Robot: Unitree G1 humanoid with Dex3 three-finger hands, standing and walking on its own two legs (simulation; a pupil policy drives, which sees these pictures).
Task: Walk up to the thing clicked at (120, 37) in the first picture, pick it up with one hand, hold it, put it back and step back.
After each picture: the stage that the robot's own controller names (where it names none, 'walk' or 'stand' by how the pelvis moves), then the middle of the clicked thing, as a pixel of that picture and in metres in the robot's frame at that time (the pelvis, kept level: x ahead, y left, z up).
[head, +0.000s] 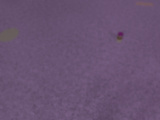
stand; (119, 37) +1.48 -0.46 -0.72
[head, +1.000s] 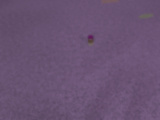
walk; (90, 40) +1.41 -0.01 -0.69
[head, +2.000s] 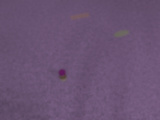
walk; (62, 75) +0.88 +0.25 -0.71
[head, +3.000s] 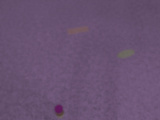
walk; (59, 111) +0.51 +0.20 -0.69
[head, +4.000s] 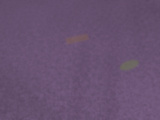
stand; out of the picture +0.32 +0.21 -0.70
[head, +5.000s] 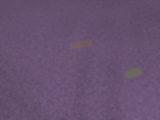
stand; out of the picture +0.29 +0.17 -0.72
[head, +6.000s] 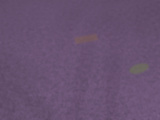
stand; out of the picture +0.29 +0.14 -0.71
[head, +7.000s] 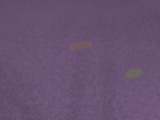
stand; out of the picture +0.28 +0.14 -0.72
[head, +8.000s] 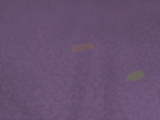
stand; out of the picture +0.28 +0.14 -0.73
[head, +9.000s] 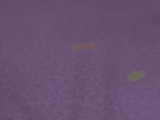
stand; out of the picture +0.28 +0.13 -0.73
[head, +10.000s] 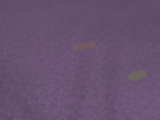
stand; out of the picture +0.28 +0.13 -0.73
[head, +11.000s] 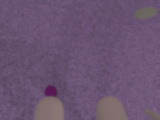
go down; (51, 93) +0.34 +0.14 -0.46
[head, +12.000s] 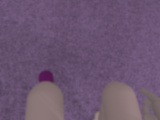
go down; (46, 80) +0.38 +0.15 -0.32
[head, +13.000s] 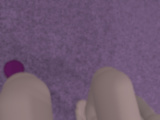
close in; (14, 72) +0.37 +0.18 -0.23
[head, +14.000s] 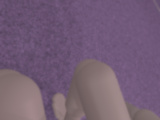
close; out of the picture +0.37 +0.19 -0.22
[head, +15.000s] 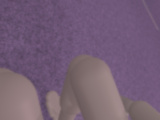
close; out of the picture +0.38 +0.19 -0.21
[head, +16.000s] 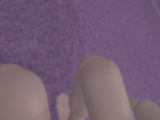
go down; out of the picture +0.36 +0.18 -0.19
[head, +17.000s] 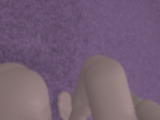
go down; out of the picture +0.36 +0.18 -0.20
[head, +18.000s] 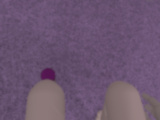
go down; (48, 77) +0.38 +0.15 -0.31
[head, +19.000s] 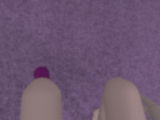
go down; (42, 76) +0.38 +0.16 -0.28
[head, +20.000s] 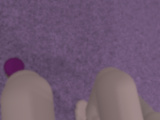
lift; (14, 70) +0.37 +0.19 -0.23
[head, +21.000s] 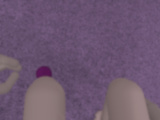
hold; (44, 76) +0.38 +0.17 -0.27
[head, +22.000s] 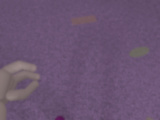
hold; out of the picture +0.34 +0.13 -0.60
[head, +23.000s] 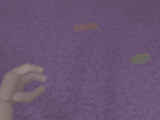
hold; out of the picture +0.31 +0.13 -0.64
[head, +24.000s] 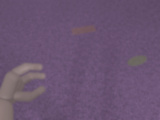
hold; out of the picture +0.31 +0.14 -0.66
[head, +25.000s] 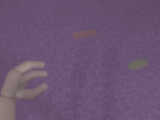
hold; out of the picture +0.31 +0.14 -0.67
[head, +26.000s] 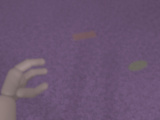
stand; out of the picture +0.31 +0.13 -0.67
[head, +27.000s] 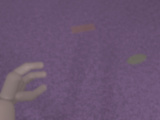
stand; out of the picture +0.32 +0.13 -0.66
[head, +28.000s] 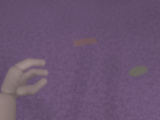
stand; out of the picture +0.31 +0.14 -0.68
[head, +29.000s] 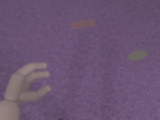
stand; out of the picture +0.32 +0.14 -0.64
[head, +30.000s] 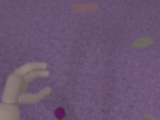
close; (60, 114) +0.34 +0.13 -0.57
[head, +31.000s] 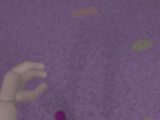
hold; (60, 117) +0.33 +0.13 -0.59
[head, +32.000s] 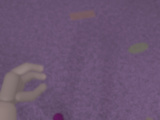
hold; (58, 119) +0.33 +0.13 -0.60
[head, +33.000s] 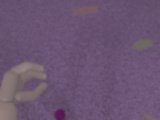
close; (60, 116) +0.33 +0.13 -0.58
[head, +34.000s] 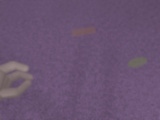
hold; out of the picture +0.31 +0.13 -0.66
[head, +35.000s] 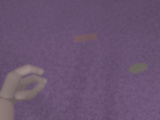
hold; out of the picture +0.31 +0.14 -0.68
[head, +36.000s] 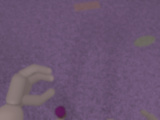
hold; (60, 113) +0.34 +0.13 -0.57
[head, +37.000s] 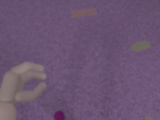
close; (59, 117) +0.34 +0.13 -0.59
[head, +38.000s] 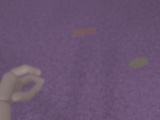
hold; out of the picture +0.31 +0.13 -0.66
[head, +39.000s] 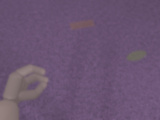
hold; out of the picture +0.32 +0.14 -0.65
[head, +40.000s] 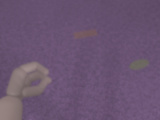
hold; out of the picture +0.31 +0.13 -0.66
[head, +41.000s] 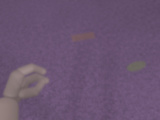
hold; out of the picture +0.31 +0.13 -0.67
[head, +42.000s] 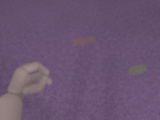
hold; out of the picture +0.31 +0.14 -0.68
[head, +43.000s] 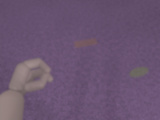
hold; out of the picture +0.30 +0.13 -0.68
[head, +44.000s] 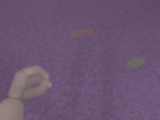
hold; out of the picture +0.32 +0.13 -0.66
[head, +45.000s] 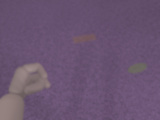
hold; out of the picture +0.31 +0.14 -0.68
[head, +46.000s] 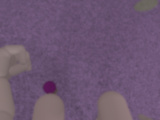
lower; (50, 89) +0.38 +0.14 -0.41
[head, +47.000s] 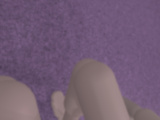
lower; out of the picture +0.37 +0.20 -0.23
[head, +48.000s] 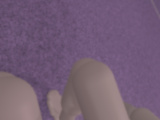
lower; out of the picture +0.37 +0.20 -0.22
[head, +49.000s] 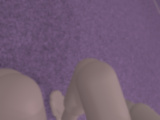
lower; out of the picture +0.37 +0.20 -0.22
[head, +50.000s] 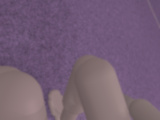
lower; out of the picture +0.37 +0.19 -0.21
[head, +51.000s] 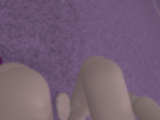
loosen; out of the picture +0.37 +0.18 -0.20
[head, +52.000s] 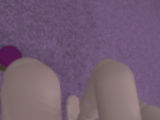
stand; (6, 60) +0.38 +0.17 -0.20
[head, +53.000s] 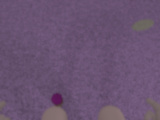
walk; (57, 100) +0.37 +0.14 -0.51
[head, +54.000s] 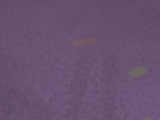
stand; out of the picture +0.31 +0.12 -0.66
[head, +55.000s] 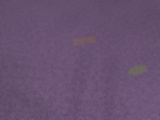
stand; out of the picture +0.32 +0.12 -0.67
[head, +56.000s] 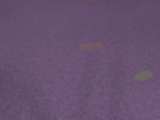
stand; out of the picture +0.33 +0.12 -0.72
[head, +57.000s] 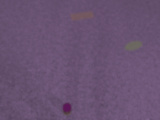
walk; (67, 109) +0.40 +0.06 -0.71
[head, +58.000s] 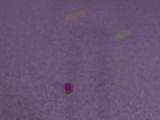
walk; (68, 89) +0.65 +0.14 -0.70
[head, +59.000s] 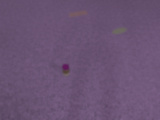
stand; (65, 70) +0.94 +0.18 -0.70
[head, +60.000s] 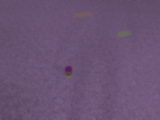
stand; (68, 72) +0.91 +0.12 -0.72
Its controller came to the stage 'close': yes
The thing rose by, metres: 0.01
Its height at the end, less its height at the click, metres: +0.00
